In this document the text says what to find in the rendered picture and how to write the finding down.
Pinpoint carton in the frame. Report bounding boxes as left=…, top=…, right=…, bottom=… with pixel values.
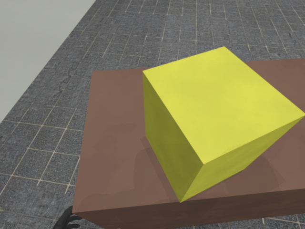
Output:
left=142, top=47, right=305, bottom=203

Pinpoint left robot hand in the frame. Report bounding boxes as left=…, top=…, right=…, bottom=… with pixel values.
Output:
left=52, top=206, right=82, bottom=229

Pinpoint pedestal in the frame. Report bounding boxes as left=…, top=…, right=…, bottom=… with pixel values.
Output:
left=72, top=58, right=305, bottom=229

